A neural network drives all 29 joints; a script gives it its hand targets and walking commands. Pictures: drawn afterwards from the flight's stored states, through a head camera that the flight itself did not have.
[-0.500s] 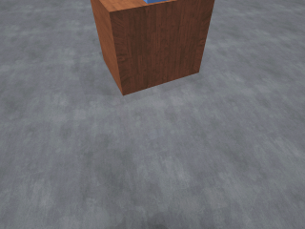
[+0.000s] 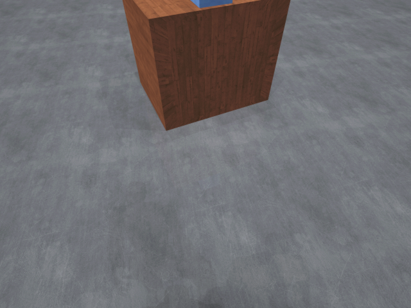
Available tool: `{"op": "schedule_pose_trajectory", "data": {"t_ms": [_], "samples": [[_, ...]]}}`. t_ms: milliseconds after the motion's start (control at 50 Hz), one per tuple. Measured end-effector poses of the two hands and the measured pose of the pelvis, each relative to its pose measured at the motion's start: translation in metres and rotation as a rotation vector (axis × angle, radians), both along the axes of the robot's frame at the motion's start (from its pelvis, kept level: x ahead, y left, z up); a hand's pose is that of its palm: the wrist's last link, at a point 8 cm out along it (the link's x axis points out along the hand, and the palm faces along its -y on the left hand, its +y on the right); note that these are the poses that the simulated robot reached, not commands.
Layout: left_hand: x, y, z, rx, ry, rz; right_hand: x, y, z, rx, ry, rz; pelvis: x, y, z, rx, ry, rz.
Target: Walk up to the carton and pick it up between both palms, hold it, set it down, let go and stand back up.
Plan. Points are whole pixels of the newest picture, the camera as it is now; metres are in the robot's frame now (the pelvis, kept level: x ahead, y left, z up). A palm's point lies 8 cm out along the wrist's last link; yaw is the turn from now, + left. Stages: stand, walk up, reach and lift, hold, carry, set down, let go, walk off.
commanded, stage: stand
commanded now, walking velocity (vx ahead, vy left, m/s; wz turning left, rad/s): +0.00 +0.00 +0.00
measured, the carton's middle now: out of the picture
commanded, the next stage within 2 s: walk up in 0.58 s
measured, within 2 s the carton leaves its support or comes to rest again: neither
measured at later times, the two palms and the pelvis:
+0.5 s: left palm out of the picture -0.03 +0.21 -0.15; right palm out of the picture -0.03 -0.20 -0.15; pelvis +0.00 +0.00 +0.00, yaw +0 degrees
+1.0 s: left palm out of the picture +0.06 +0.23 -0.12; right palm out of the picture -0.05 -0.26 -0.13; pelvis +0.03 -0.03 +0.01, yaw -3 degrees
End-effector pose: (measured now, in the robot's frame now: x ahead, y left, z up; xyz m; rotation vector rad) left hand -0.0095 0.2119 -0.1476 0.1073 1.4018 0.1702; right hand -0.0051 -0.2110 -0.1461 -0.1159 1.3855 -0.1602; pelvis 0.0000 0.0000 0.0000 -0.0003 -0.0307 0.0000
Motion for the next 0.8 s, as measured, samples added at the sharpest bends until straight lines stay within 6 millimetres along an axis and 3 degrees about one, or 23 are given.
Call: {"op": "schedule_pose_trajectory", "data": {"t_ms": [380,800], "samples": [[-0.019,-0.005,-0.002,-0.019,0.059,0.004,-0.02,0.012,-0.002,0.017,0.053,-0.003,-0.003,0.003,0.001,0.0,0.0,0.0],[-0.028,-0.006,-0.002,-0.028,0.077,0.003,-0.025,0.015,-0.001,0.022,0.06,0.001,-0.003,0.005,0.001,0.0,0.007,-0.002]]}}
